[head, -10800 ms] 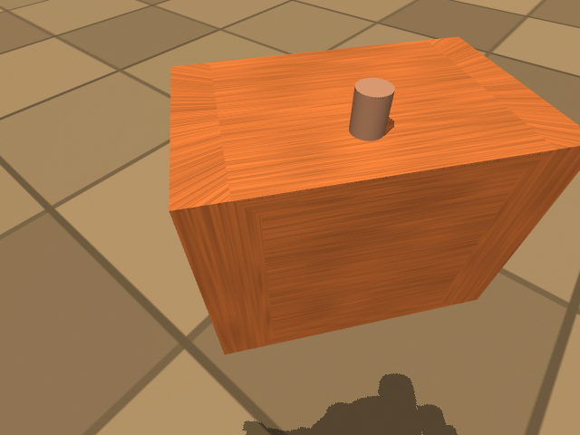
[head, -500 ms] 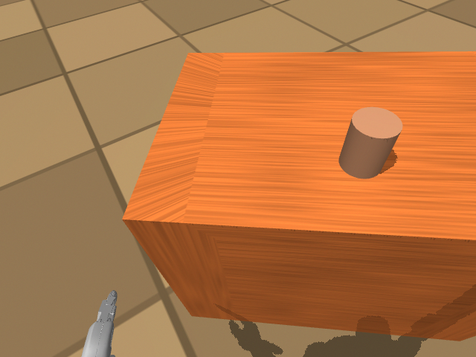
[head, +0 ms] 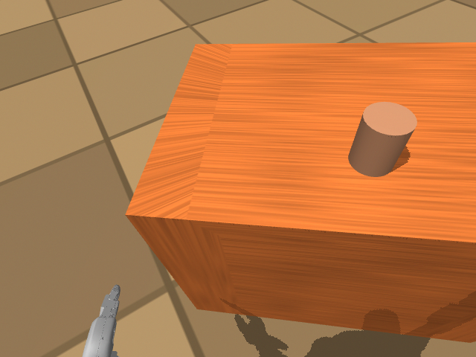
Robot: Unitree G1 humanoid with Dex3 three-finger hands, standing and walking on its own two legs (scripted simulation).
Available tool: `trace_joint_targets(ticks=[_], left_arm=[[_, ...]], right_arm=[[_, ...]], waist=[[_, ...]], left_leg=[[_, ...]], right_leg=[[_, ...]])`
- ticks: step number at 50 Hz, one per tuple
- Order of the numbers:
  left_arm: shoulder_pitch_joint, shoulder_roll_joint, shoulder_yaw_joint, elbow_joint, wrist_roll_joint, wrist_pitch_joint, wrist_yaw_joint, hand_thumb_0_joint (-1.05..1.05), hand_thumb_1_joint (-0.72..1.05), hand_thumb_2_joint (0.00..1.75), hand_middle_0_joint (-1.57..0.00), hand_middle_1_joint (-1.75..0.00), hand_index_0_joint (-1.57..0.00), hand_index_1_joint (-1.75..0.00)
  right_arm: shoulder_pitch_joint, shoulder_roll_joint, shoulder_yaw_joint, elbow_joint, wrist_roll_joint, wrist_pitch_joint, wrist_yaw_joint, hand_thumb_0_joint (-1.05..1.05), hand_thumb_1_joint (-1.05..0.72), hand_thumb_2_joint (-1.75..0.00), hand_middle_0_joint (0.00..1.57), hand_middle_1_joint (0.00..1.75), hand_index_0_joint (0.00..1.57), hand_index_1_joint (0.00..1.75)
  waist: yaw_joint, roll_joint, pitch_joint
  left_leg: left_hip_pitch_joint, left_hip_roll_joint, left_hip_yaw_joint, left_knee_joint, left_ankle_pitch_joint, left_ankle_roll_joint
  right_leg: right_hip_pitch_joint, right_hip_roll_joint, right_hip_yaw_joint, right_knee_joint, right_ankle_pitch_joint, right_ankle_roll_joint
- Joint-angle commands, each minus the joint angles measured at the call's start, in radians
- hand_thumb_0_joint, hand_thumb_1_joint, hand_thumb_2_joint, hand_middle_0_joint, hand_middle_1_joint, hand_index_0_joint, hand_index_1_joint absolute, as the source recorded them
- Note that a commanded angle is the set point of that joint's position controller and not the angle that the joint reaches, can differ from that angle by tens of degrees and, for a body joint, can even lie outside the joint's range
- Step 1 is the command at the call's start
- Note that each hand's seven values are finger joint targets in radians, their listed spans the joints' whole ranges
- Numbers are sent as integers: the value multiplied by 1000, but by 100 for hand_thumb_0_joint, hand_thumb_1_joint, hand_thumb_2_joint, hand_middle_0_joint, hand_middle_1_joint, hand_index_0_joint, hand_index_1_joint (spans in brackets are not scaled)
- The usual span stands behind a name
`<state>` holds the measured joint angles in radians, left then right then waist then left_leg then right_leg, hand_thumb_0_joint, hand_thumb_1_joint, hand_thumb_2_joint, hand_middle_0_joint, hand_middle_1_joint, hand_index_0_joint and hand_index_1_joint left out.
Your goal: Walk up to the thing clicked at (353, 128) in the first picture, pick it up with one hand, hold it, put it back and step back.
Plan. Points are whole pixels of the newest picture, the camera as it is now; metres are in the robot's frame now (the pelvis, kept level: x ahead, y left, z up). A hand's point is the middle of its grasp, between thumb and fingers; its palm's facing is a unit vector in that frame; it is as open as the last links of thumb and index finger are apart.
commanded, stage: go down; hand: right
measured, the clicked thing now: (379, 140) +0.52 -0.20 +0.05
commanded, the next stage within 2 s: approach in 0.22 s
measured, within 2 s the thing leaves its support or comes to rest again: neither
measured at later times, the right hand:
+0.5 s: hand out of the picture +0.42 -0.38 +0.19, palm faces +0.23 +0.97 +0.00, open 17.7 cm
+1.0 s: hand (409, 145) +0.49 -0.24 +0.07, palm faces +0.18 +0.98 +0.05, open 17.6 cm
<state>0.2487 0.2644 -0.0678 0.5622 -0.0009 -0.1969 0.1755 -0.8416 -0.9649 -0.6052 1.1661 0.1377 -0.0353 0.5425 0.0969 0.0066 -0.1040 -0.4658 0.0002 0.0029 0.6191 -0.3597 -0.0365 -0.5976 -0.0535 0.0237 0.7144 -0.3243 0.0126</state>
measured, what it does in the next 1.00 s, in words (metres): stands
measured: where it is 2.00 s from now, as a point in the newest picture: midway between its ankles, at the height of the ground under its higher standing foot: outside the picture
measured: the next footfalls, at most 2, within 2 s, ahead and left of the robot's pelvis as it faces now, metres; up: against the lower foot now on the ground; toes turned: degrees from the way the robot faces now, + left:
none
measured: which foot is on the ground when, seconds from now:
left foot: down 0.00-1.00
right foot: down 0.00-1.00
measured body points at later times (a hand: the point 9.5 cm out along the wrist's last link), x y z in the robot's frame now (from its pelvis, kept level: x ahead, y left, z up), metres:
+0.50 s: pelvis +0.00 +0.00 +0.00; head +0.06 -0.03 +0.44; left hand +0.15 +0.26 -0.07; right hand +0.40 -0.43 +0.19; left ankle -0.04 +0.15 -0.72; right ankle +0.01 -0.12 -0.72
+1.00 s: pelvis -0.02 +0.00 -0.03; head +0.08 -0.04 +0.40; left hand +0.12 +0.28 -0.07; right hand +0.48 -0.30 +0.07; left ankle -0.04 +0.15 -0.72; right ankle +0.01 -0.12 -0.72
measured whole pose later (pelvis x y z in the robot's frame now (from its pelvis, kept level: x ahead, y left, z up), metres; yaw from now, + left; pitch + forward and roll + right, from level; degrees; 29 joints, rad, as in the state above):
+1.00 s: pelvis -0.02 +0.00 -0.03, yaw +2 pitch +18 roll +3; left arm 0.27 0.25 -0.01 0.34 0.05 -0.11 0.06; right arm -0.87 -0.62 -0.53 1.14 0.06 -0.26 0.19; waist 0.20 0.02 -0.12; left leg -0.76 -0.03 -0.01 0.87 -0.43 -0.03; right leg -0.87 -0.08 0.02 0.94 -0.39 0.02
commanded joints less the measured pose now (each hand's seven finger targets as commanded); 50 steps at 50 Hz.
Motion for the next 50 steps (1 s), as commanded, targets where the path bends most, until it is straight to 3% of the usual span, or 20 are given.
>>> trace_joint_targets(ticks=[1,3,9,13,16,18,21,24,26,30,32,36,41,43,44,45,46,47,49,50], left_arm=[[-25,178,94,-172,0,-43,12,0,-56,7,-5,-5,-4,-6],[-32,153,64,-183,0,-39,7,0,-56,7,-5,-5,-4,-6],[29,147,67,-120,0,-30,4,0,-56,7,-5,-5,-4,-6],[-22,159,80,-152,2,-37,6,0,-57,7,-5,-5,-4,-6],[-34,154,66,-125,4,-35,4,0,-58,7,-4,-3,-3,-5],[-60,163,74,-172,2,-41,7,0,-57,6,-5,-5,-4,-6],[6,147,57,-134,7,-31,-2,0,-56,5,-6,-6,-5,-6],[-26,169,89,-198,9,-44,-3,0,-56,5,-6,-5,-5,-6],[2,139,61,-169,9,-43,-15,0,-56,5,-6,-6,-5,-6],[12,118,52,-175,16,-49,-31,0,-54,4,-6,-6,-6,-6],[24,126,56,-197,22,-47,-39,0,-54,4,-6,-6,-6,-6],[27,187,134,-235,39,-39,-46,0,-53,4,-6,-6,-6,-6],[-35,136,99,-329,47,-7,-77,0,-56,6,-6,-6,-6,-7],[-6,181,146,-345,57,9,-80,0,-56,5,-6,-6,-6,-6],[-24,161,128,-383,57,16,-88,0,-56,5,-6,-6,-6,-6],[10,173,158,-364,59,27,-91,0,-55,5,-6,-6,-6,-6],[17,141,125,-364,59,37,-100,0,-55,5,-6,-6,-6,-6],[14,136,132,-379,53,44,-108,0,-54,5,-6,-6,-6,-6],[12,155,148,-425,52,57,-116,0,-54,4,-6,-6,-6,-6],[6,108,114,-423,49,62,-124,0,-54,4,-6,-6,-6,-6]], right_arm=[[-329,-374,-46,-187,23,-55,-3,0,59,-5,4,5,5,5],[-361,-391,-50,-232,20,-56,-4,0,61,-5,4,5,4,5],[-329,-385,-50,-201,22,-53,-3,0,61,-5,4,5,4,5],[-402,-379,-35,-254,17,-56,-5,0,60,-5,4,5,5,5],[-385,-366,-27,-221,23,-53,-4,0,61,-4,2,6,4,6],[-413,-368,-25,-244,13,-57,-10,0,57,-5,4,5,4,5],[-336,-277,24,-142,14,-49,-12,0,56,-5,4,5,4,5],[-373,-225,56,-138,15,-69,-14,0,56,-5,4,5,4,5],[-351,-161,87,-102,25,-83,-19,0,56,-5,4,5,4,5],[-388,-110,101,-141,33,-137,-45,0,55,-6,3,5,4,5],[-401,-124,77,-159,39,-166,-66,0,54,-6,4,5,4,5],[-473,-161,26,-266,27,-242,-129,0,52,-5,4,5,4,5],[-425,-43,40,-206,-2,-289,-244,0,56,-3,4,4,4,4],[-524,-109,6,-303,-21,-316,-299,0,58,-4,4,4,4,4],[-538,-108,8,-307,-37,-322,-322,0,56,-4,4,4,4,4],[-583,-99,24,-362,-50,-329,-343,0,57,-3,4,4,4,4],[-508,-44,44,-267,-63,-318,-359,0,57,-4,4,4,3,4],[-438,9,65,-215,-70,-312,-372,0,59,-4,3,5,3,5],[-520,-65,29,-333,-84,-327,-403,0,60,-4,3,5,3,5],[-564,-74,27,-365,-88,-330,-412,0,59,-3,3,4,3,4]], waist=[[-16,-172,-355],[-25,-183,-354],[-15,-227,-330],[-7,-256,-381],[-6,-257,-328],[-8,-237,-392],[10,-198,-296],[34,-163,-333],[37,-146,-261],[53,-155,-301],[56,-165,-343],[60,-242,-498],[50,-198,-530],[55,-254,-607],[44,-274,-619],[48,-309,-630],[37,-281,-569],[48,-242,-541],[45,-267,-606],[30,-299,-595]], left_leg=[[22,-30,34,-47,360,40],[43,-22,21,-51,383,36],[-12,-31,31,-46,328,44],[-20,-30,25,-46,356,44],[-29,-30,31,-51,303,47],[-10,-32,32,-46,316,48],[-48,-38,40,-46,288,48],[-82,-41,39,-30,300,44],[-108,-39,36,-24,267,44],[-161,-35,26,17,232,41],[-169,-32,21,43,261,38],[-213,-34,21,105,284,38],[-195,-42,22,149,309,38],[-191,-42,21,161,312,40],[-180,-42,21,166,323,41],[-186,-43,20,172,321,43],[-183,-48,25,168,305,44],[-184,-52,31,168,309,41],[-158,-48,26,170,328,38],[-148,-46,22,172,332,38]], right_leg=[[355,22,4,-45,437,-21],[332,32,-8,-42,413,-29],[365,24,1,-45,432,-17],[405,22,-1,-26,488,-15],[367,23,4,-42,411,-16],[389,20,4,-43,417,-15],[344,18,7,-47,396,-15],[361,9,10,-28,417,-18],[297,15,5,-27,325,-25],[256,19,0,7,245,-31],[240,24,0,43,277,-31],[306,17,6,105,363,-19],[212,18,6,153,366,-20],[246,13,5,164,373,-15],[252,15,3,168,390,-13],[258,14,0,171,386,-12],[229,16,0,163,364,-11],[214,12,2,161,363,-13],[228,8,0,165,368,-13],[221,11,-6,166,367,-13]])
